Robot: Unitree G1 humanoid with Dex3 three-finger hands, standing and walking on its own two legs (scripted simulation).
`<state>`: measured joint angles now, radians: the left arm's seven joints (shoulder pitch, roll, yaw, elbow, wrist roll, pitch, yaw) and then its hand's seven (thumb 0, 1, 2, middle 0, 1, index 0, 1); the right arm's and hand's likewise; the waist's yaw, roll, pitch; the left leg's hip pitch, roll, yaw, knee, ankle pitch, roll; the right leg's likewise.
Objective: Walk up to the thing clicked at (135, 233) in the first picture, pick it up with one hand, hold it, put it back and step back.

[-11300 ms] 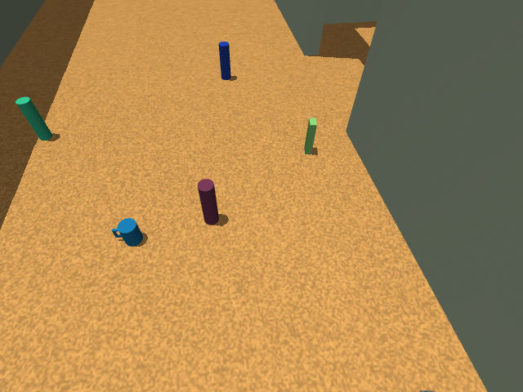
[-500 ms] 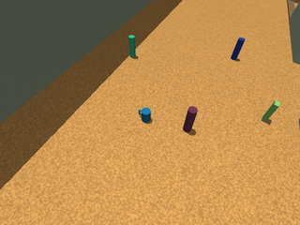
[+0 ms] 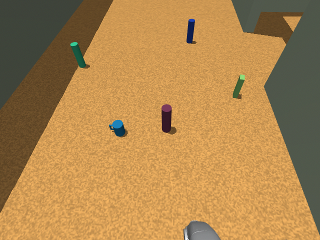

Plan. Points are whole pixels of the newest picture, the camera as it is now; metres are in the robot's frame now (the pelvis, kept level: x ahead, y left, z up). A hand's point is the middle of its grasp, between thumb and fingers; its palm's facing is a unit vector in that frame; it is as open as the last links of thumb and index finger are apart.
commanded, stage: walk up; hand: left
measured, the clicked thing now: (116, 128) +0.95 +0.26 -0.72
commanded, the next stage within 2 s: none
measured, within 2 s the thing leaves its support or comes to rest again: neither
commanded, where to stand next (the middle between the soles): +0.69 +0.61 m, yaw -86 degrees
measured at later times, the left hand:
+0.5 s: hand (34, 169) +0.39 +0.41 -0.14, palm faces -0.35 -0.73 -0.58, open 7.4 cm
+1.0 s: hand (35, 113) +0.65 +0.48 -0.15, palm faces -0.57 -0.55 -0.61, open 7.4 cm
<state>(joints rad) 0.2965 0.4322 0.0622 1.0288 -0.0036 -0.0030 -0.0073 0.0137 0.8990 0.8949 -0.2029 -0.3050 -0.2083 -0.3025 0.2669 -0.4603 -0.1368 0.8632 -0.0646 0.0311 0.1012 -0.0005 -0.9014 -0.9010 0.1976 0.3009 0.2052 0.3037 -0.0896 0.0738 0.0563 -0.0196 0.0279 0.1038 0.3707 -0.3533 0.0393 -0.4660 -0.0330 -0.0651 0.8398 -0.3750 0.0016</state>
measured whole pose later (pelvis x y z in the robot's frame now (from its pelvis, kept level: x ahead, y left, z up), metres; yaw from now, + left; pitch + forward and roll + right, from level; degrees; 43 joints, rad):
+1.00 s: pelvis +0.36 +0.31 -0.05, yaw -42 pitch -1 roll -3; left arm 0.33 0.48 0.05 0.70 0.00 -0.05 0.13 0.01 0.89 0.89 -0.21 -0.31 -0.21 -0.30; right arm 0.26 -0.47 -0.09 0.62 -0.09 0.11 0.08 0.01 -0.90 -0.90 0.20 0.30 0.21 0.30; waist -0.05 0.12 0.14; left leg -0.66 0.05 -0.07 1.32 -0.48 -0.02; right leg -0.47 -0.05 -0.03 0.84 -0.35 0.00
